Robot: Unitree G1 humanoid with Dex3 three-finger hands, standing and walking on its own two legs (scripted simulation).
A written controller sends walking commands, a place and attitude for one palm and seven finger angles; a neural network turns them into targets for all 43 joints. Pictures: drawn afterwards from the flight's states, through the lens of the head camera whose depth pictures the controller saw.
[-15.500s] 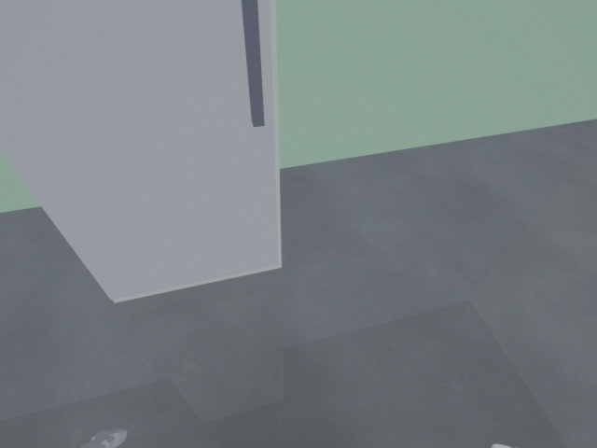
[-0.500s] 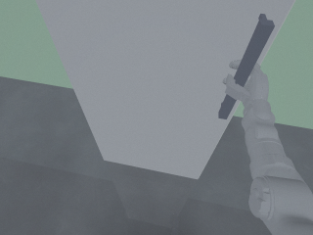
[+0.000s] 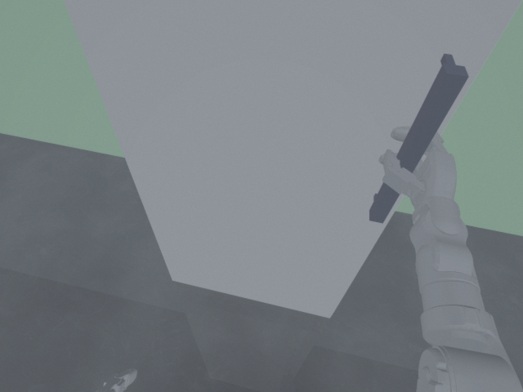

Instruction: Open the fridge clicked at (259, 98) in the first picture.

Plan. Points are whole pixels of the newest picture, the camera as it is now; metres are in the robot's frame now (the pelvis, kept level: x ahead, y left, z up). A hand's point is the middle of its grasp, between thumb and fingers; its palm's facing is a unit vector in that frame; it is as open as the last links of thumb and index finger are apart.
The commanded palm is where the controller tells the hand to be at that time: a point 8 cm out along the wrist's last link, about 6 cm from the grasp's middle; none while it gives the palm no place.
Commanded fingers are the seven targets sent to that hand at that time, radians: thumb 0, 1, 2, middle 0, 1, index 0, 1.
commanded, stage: grip the handle and tug to test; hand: right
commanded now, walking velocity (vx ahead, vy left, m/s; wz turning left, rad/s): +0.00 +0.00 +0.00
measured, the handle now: (405, 151) +0.48 -0.16 +0.14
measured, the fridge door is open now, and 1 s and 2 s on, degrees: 0 1 23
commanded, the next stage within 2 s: pull the door a little, standing still in 0.04 s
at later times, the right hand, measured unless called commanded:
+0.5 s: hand (393, 173) +0.42 -0.13 +0.14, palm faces +0.07 +1.00 -0.01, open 6.1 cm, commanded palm +0.36 -0.18 +0.14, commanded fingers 0.00 -0.90 -0.90 0.45 1.40 0.45 1.40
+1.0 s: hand (395, 177) +0.43 -0.14 +0.13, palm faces +0.09 +0.98 -0.20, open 6.6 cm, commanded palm +0.40 -0.19 +0.12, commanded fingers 0.00 -0.90 -0.90 0.45 1.40 0.45 1.40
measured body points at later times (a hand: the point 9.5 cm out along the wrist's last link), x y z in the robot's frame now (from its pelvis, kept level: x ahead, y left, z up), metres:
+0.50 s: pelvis +0.07 +0.00 +0.02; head +0.08 +0.02 +0.47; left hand +0.22 +0.23 -0.08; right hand +0.41 -0.18 +0.15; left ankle -0.04 +0.11 -0.71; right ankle -0.02 -0.14 -0.71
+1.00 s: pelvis +0.18 +0.00 +0.01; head +0.22 +0.02 +0.46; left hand +0.39 +0.17 -0.09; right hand +0.42 -0.19 +0.15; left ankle +0.31 +0.08 -0.67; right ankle +0.14 -0.08 -0.73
